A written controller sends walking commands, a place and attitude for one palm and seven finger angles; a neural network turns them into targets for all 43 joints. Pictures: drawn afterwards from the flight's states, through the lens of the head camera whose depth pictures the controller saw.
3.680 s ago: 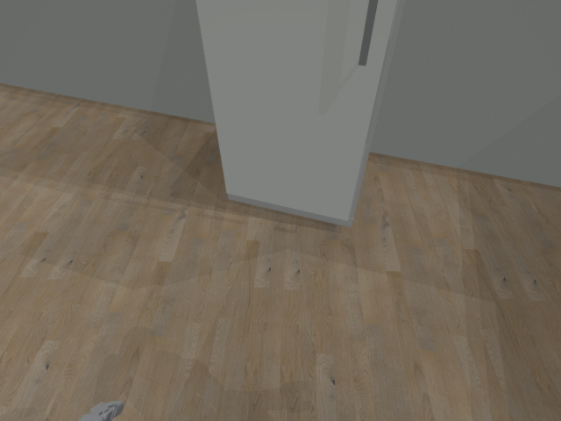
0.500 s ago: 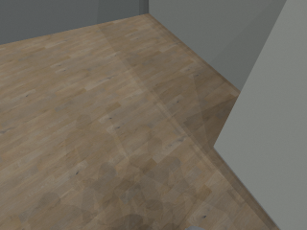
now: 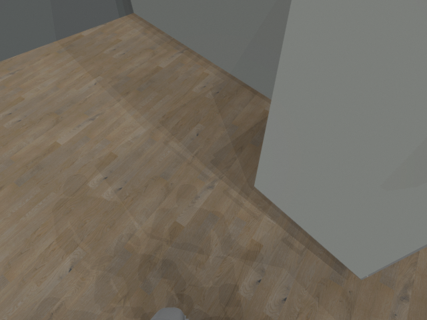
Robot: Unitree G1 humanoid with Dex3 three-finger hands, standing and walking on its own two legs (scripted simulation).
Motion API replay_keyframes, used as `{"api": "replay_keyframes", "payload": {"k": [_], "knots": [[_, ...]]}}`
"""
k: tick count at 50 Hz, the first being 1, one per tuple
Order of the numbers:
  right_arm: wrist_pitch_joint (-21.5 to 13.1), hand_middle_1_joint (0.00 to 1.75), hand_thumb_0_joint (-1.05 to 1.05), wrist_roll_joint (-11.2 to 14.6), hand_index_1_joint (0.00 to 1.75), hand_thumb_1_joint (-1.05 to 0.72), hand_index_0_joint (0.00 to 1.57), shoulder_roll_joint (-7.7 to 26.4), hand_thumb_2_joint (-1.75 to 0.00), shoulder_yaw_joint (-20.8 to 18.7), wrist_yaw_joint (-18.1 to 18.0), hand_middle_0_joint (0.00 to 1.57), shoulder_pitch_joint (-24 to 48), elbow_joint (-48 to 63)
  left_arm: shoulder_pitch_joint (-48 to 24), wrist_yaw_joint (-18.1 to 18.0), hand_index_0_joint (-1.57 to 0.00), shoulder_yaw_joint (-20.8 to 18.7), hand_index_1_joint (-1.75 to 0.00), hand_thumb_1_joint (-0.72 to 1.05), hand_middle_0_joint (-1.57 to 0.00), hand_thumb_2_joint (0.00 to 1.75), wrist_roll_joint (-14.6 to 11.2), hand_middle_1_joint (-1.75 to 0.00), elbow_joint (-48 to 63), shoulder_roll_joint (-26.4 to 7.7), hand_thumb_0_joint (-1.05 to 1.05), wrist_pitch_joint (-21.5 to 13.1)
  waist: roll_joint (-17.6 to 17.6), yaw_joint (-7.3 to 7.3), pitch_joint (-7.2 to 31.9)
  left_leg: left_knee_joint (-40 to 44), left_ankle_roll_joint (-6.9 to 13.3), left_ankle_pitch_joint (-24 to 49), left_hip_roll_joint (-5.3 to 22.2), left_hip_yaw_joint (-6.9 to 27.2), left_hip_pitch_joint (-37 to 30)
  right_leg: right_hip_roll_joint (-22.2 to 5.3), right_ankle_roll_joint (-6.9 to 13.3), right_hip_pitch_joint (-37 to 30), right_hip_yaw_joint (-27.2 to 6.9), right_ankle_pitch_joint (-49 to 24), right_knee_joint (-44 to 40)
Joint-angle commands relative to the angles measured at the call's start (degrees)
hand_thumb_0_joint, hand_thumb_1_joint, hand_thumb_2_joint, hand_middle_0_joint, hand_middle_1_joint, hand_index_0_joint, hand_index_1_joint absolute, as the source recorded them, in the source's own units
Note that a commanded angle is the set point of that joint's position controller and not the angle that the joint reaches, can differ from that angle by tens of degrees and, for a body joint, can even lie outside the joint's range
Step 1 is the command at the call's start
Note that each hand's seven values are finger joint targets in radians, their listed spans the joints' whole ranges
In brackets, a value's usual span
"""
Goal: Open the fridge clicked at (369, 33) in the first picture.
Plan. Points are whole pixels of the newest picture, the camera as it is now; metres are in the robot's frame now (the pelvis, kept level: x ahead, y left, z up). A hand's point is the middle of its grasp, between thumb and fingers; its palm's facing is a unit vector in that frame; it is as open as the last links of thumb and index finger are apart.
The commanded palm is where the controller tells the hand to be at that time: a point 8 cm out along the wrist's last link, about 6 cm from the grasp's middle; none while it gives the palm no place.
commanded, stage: turn to face it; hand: right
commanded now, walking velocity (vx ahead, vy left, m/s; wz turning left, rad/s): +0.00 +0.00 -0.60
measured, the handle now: out of the picture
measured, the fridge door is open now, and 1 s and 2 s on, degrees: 0 0 0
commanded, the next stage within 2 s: take the last steps up to it in 1.14 s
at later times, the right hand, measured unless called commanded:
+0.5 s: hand out of the picture -0.03 -0.17 -0.17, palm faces +0.36 +0.90 -0.24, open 7.4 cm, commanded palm none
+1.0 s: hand out of the picture -0.07 -0.23 -0.16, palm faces +0.57 +0.78 -0.27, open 7.4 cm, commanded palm none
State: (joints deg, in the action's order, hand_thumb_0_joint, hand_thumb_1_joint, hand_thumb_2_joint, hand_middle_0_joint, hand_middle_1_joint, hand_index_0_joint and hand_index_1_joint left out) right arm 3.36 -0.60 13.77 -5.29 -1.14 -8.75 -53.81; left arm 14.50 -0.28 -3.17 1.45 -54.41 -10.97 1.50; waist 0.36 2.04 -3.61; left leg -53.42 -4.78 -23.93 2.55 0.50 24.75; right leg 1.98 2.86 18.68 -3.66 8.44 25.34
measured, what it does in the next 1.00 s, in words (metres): steps on the spot, turning right: left foot, then right foot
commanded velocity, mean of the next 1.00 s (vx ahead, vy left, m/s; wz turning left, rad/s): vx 0.00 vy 0.00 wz -0.52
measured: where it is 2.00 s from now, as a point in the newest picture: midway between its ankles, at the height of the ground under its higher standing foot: outside the picture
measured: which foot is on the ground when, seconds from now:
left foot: up 0.00-0.14, down 0.16-0.58, up 0.60-1.00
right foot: down 0.00-0.14, up 0.16-0.54, down 0.56-1.00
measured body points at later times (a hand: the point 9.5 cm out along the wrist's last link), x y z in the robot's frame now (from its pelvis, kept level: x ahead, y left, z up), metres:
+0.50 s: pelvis -0.03 +0.03 -0.01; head +0.01 +0.03 +0.44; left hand +0.15 +0.26 -0.15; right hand -0.05 -0.22 -0.15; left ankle -0.01 +0.16 -0.74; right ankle -0.07 -0.10 -0.71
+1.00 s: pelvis -0.03 +0.01 +0.00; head -0.01 -0.01 +0.45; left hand +0.16 +0.18 -0.15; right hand -0.10 -0.27 -0.14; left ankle +0.05 +0.13 -0.70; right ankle -0.07 -0.08 -0.74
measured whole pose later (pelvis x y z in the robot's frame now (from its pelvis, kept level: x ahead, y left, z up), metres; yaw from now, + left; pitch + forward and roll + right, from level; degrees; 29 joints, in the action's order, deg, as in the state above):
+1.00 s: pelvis -0.03 +0.01 +0.00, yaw -35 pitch +0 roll +0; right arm 3.4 -0.6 14.0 -3.9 -0.9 -8.7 -51.5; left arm 12.6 0.2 -2.5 1.4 -52.8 -11.8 2.2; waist 0.0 1.6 -3.1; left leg -47.8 -5.3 -23.8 3.0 -0.4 22.5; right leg 3.4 2.2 14.8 -4.4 11.9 26.6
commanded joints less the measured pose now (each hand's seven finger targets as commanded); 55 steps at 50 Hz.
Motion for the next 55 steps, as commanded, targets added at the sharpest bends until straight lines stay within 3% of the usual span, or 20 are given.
{"api": "replay_keyframes", "payload": {"k": [1,5,6,7,8,9,10,13,22,25,27,28,29,30,35,46,52,53,54,55], "knots": [[-1.86,0.3,0.0,0.35,0.3,-0.9,0.2,2.52,-0.9,0.17,-0.27,0.2,1.15,5.8,1.78,-0.3,-0.2,-3.61,-0.3,0.9,-0.2,0.9,0.15,-0.3,3.59,-12.61,0.0,-0.25,9.54,0.48,8.43,7.63,0.77,-1.37,-1.41,-0.01,-1.15,-13.99,7.25,-8.67,-19.58,-8.96,-6.6],[-2.27,0.3,0.0,0.73,0.3,-0.9,0.2,3.94,-0.9,-0.25,-0.72,0.2,-5.78,4.68,-2.01,0.19,-0.2,-4.08,-0.3,0.9,-0.2,0.9,-0.14,-0.3,5.02,-12.58,0.0,0.49,8.48,-2.85,9.66,26.33,1.98,7.52,-2.75,-1.35,-16.48,-9.41,3.33,0.23,-19.2,-3.12,-3.72],[-2.72,0.3,0.0,0.32,0.3,-0.9,0.2,6.81,-0.9,-0.77,-1.03,0.2,-7.86,4.4,-2.77,0.51,-0.2,-3.97,-0.3,0.9,-0.2,0.9,-0.61,-0.3,5.61,-10.61,0.0,0.68,2.62,-4.1,9.39,34.65,3.37,8.61,1.99,2.51,-24.43,-6.17,0.28,8.15,-16.27,4.21,1.14],[-3.16,0.3,0.0,-0.8,0.3,-0.9,0.2,12.5,-0.9,-1.81,-1.46,0.2,-7.66,5.28,-1.33,0.58,-0.2,-3.4,-0.3,0.9,-0.2,0.9,-1.0,-0.3,6.69,-6.18,0.0,0.76,-15.67,-4.3,7.98,42.6,8.75,-0.43,18.93,19.76,-28.91,1.73,-4.8,20.12,-4.18,18.41,16.64],[-2.58,0.3,0.0,-0.49,0.3,-0.9,0.2,13.44,-0.9,-1.17,-1.46,0.2,-4.38,6.77,-3.09,0.44,-0.2,-3.85,-0.3,0.9,-0.2,0.9,0.04,-0.3,7.06,-8.51,0.0,0.74,-16.07,-4.0,4.83,43.16,12.43,0.37,26.02,23.13,-16.77,1.68,-5.37,19.27,-0.69,23.69,29.79],[-2.46,0.3,0.0,-0.43,0.3,-0.9,0.2,11.48,-0.9,-0.46,-1.44,0.2,0.42,8.26,-2.09,0.94,-0.2,-4.08,-0.3,0.9,-0.2,0.9,0.35,-0.3,6.82,-8.93,0.0,1.2,-9.93,-1.34,2.2,43.2,12.76,-0.67,23.43,17.42,-8.77,-0.15,-4.92,16.25,-2.13,20.15,37.37],[-3.08,0.3,0.0,-0.25,0.3,-0.9,0.2,9.04,-0.9,-0.4,-1.38,0.2,3.33,8.59,-1.24,1.29,-0.2,-3.99,-0.3,0.9,-0.2,0.9,0.51,-0.3,5.36,-8.3,0.0,1.85,-10.53,0.28,0.97,42.17,10.76,3.97,18.77,12.49,-8.38,-1.29,-5.33,16.35,-1.28,16.53,40.87],[-3.99,0.3,0.0,-0.25,0.3,-0.9,0.2,5.97,-0.9,0.87,-0.97,0.2,2.16,8.1,0.07,1.94,-0.2,-3.49,-0.3,0.9,-0.2,0.9,0.12,-0.3,3.97,-7.69,0.0,1.78,-9.8,0.69,0.42,35.52,9.74,22.91,13.78,1.45,-13.29,-3.09,-7.03,16.67,2.57,11.44,44.33],[-3.3,0.3,0.0,-1.17,0.3,-0.9,0.2,10.7,-0.9,-0.4,-0.77,0.2,-7.42,5.02,-10.32,2.23,-0.2,-1.79,-0.3,0.9,-0.2,0.9,-0.58,-0.3,7.38,-6.14,0.0,1.42,-13.29,-4.84,2.22,29.58,11.27,38.07,17.66,-3.51,-19.88,-3.71,-7.1,8.49,9.33,17.06,22.1],[-2.97,0.3,0.0,-1.09,0.3,-0.9,0.2,11.73,-0.9,-0.85,-0.61,0.2,-6.96,4.98,-8.15,2.04,-0.2,-1.67,-0.3,0.9,-0.2,0.9,-0.72,-0.3,7.21,-6.9,0.0,0.79,-14.09,-3.93,4.99,25.02,9.5,40.81,17.76,-5.99,-20.83,-2.73,-5.95,2.52,11.39,14.06,12.87],[-2.66,0.3,0.0,-0.29,0.3,-0.9,0.2,11.19,-0.9,-0.96,-0.37,0.2,-6.01,5.07,-2.41,1.93,-0.2,-2.48,-0.3,0.9,-0.2,0.9,-0.45,-0.3,5.96,-10.0,0.0,0.03,-7.75,-0.38,8.91,13.66,5.41,35.79,16.4,-9.84,-15.13,-3.74,-4.65,-10.66,9.76,0.94,-0.68],[-2.48,0.3,0.0,0.19,0.3,-0.9,0.2,8.1,-0.9,-0.62,0.06,0.2,-6.21,6.88,1.74,1.52,-0.2,-4.08,-0.3,0.9,-0.2,0.9,-0.07,-0.3,5.53,-16.75,0.0,-0.7,8.31,1.97,13.2,0.37,1.06,14.66,9.95,-12.15,-0.85,-16.58,0.84,-23.1,-7.02,-16.11,-3.19],[-2.3,0.3,0.0,0.12,0.3,-0.9,0.2,4.82,-0.9,0.78,0.18,0.2,-2.0,9.35,5.56,1.06,-0.2,-5.1,-0.3,0.9,-0.2,0.9,-0.74,-0.3,4.58,-21.24,0.0,-0.67,18.45,3.86,13.04,-9.44,-1.27,-14.81,4.42,-7.88,9.99,-26.72,8.18,-24.67,-19.43,-41.15,-3.26],[-1.65,0.3,0.0,-0.28,0.3,-0.9,0.2,6.57,-0.9,0.4,-0.11,0.2,-0.76,9.48,6.01,0.88,-0.2,-4.67,-0.3,0.9,-0.2,0.9,-0.72,-0.3,3.51,-20.02,0.0,-0.31,11.64,3.4,12.6,-13.16,-0.09,-13.28,6.13,-3.28,9.65,-27.2,10.26,-22.49,-13.96,-37.79,-1.7],[-1.25,0.3,0.0,-0.36,0.3,-0.9,0.2,6.33,-0.9,-0.36,0.61,0.2,-2.59,5.46,-5.09,-0.16,-0.2,-2.46,-0.3,0.9,-0.2,0.9,-0.42,-0.3,6.64,-13.63,0.0,-0.99,8.95,-1.31,5.54,-14.82,-0.83,2.48,4.89,-1.39,6.97,-14.67,4.35,-10.83,-6.14,-19.65,-5.5],[-1.48,0.3,0.0,-0.13,0.3,-0.9,0.2,5.02,-0.9,0.54,0.01,0.2,1.6,7.16,-0.39,-0.2,-0.2,-2.77,-0.3,0.9,-0.2,0.9,0.04,-0.3,5.04,-13.0,0.0,-0.41,8.35,0.49,4.4,3.1,-0.72,-0.78,1.36,-0.96,3.18,-14.6,7.59,-11.42,-15.2,-12.17,-6.68],[-2.88,0.3,0.0,0.48,0.3,-0.9,0.2,4.41,-0.9,0.84,-0.62,0.2,-5.58,5.29,-2.59,-0.12,-0.2,-2.53,-0.3,0.9,-0.2,0.9,-0.35,-0.3,5.13,-11.78,0.0,-0.18,6.16,-3.13,7.76,26.72,0.93,10.83,-1.03,-2.03,-15.55,-11.1,4.25,-3.53,-14.74,-15.29,0.68],[-3.61,0.3,0.0,0.14,0.3,-0.9,0.2,6.27,-0.9,0.5,-0.84,0.2,-7.39,4.92,-1.93,0.11,-0.2,-2.33,-0.3,0.9,-0.2,0.9,-0.81,-0.3,4.95,-9.77,0.0,-0.33,0.78,-3.78,9.19,34.08,1.71,15.82,3.24,1.76,-22.63,-7.89,1.01,1.05,-11.95,-7.52,5.29],[-4.28,0.3,0.0,-0.82,0.3,-0.9,0.2,11.59,-0.9,-0.45,-1.35,0.2,-7.73,4.91,-0.51,0.33,-0.2,-1.65,-0.3,0.9,-0.2,0.9,-1.29,-0.3,5.65,-5.47,0.0,-0.43,-15.74,-3.54,8.98,37.13,6.88,22.4,17.84,16.74,-28.64,0.36,-3.73,11.95,-2.27,12.86,16.63],[-3.9,0.3,0.0,-0.62,0.3,-0.9,0.2,13.21,-0.9,-0.4,-1.15,0.2,-7.34,5.83,-1.45,0.02,-0.2,-2.24,-0.3,0.9,-0.2,0.9,-0.77,-0.3,6.55,-7.38,0.0,0.06,-16.26,-4.06,7.88,37.07,12.93,27.65,25.53,20.42,-20.98,1.31,-4.57,12.09,-0.69,25.98,27.51]]}}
